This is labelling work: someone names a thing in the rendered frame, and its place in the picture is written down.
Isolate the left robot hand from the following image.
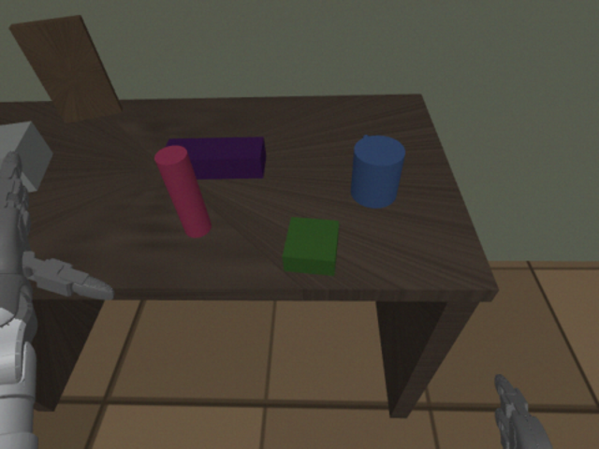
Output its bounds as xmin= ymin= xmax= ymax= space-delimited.
xmin=0 ymin=151 xmax=114 ymax=300

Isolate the desk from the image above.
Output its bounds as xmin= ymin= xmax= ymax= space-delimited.
xmin=0 ymin=94 xmax=499 ymax=418

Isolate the right robot hand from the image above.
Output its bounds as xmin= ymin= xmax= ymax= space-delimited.
xmin=494 ymin=374 xmax=553 ymax=449

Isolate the left robot arm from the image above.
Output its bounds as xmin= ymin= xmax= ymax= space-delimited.
xmin=0 ymin=273 xmax=38 ymax=449

